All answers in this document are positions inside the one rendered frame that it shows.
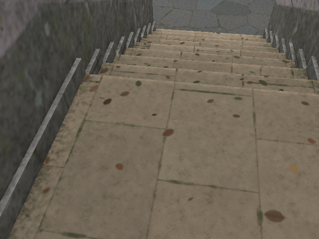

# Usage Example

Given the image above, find stairs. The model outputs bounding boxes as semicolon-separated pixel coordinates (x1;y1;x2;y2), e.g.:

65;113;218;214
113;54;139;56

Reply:
98;29;319;95

